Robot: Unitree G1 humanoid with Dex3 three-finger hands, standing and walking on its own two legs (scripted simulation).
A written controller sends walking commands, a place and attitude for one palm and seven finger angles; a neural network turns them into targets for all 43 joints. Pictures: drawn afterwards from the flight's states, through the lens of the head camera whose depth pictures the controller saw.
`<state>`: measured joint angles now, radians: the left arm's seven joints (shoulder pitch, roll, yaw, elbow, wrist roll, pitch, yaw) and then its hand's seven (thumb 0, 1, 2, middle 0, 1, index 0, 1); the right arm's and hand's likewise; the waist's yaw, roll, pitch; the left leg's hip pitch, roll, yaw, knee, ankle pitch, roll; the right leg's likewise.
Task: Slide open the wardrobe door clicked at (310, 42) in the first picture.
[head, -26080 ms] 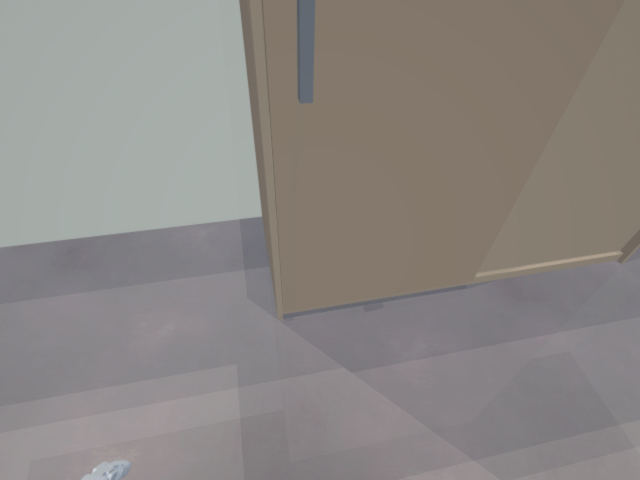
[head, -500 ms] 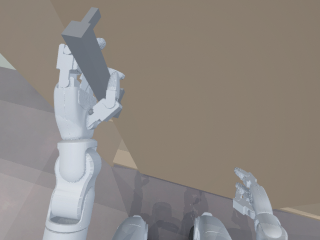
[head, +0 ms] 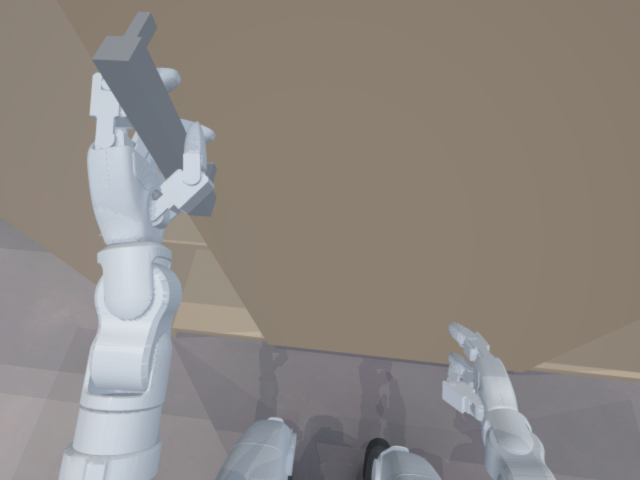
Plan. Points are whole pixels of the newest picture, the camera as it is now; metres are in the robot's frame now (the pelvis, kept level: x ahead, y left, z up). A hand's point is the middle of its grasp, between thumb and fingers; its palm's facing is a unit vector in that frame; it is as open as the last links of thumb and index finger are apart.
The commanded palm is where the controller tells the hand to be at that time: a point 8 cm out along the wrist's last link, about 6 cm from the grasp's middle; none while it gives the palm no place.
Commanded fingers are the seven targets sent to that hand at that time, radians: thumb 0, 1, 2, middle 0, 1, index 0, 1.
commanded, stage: step sideways, sliding the door along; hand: left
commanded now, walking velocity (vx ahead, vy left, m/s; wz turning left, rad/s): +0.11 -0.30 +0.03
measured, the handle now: (177, 129) +0.38 +0.19 +0.20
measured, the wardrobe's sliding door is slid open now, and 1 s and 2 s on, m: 0.31 0.53 0.64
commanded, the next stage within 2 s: stop walking and hold the door there in 1.80 s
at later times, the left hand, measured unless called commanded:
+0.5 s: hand (310, 177) +0.35 +0.06 +0.19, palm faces +0.31 -0.94 -0.09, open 6.4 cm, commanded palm +0.32 +0.04 +0.18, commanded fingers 0.00 0.90 0.90 -0.45 -1.40 -0.45 -1.40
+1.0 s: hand (451, 188) +0.35 -0.06 +0.19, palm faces +0.33 -0.94 -0.11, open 6.5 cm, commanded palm +0.32 -0.08 +0.18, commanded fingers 0.00 0.90 0.90 -0.45 -1.40 -0.45 -1.40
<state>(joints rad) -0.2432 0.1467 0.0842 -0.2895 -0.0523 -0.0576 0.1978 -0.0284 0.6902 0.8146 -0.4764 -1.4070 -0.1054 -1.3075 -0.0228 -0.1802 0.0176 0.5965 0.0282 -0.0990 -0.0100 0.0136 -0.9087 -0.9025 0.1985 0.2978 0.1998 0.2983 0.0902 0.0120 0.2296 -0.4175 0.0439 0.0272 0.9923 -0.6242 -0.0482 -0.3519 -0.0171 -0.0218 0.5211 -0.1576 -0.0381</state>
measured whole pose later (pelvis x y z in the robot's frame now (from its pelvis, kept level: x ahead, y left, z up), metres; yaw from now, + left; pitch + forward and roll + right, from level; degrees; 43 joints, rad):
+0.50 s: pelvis -0.05 -0.15 -0.02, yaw +0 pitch -2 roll -3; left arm -0.61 0.28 0.12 0.16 -0.06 0.00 0.16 -0.04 0.67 0.83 -0.46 -1.41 -0.24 -1.33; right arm 0.16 -0.15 0.03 0.63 0.07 -0.01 0.00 0.01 -0.91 -0.90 0.20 0.30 0.20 0.30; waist 0.12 0.04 0.17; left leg -0.33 0.32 -0.01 0.62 -0.26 -0.12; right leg -0.20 -0.06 -0.08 0.55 -0.33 0.06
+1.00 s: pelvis -0.03 -0.29 -0.01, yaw +5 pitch -3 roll -4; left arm -0.64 0.27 0.06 0.14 -0.09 -0.01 0.12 -0.05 0.69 0.82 -0.46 -1.41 -0.20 -1.31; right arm 0.08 -0.16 0.01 0.58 0.06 -0.02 0.01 0.01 -0.91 -0.90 0.20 0.30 0.20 0.30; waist 0.17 0.08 0.24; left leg -0.27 0.32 0.01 0.58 -0.24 -0.16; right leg -0.31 -0.05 -0.07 0.69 -0.27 0.05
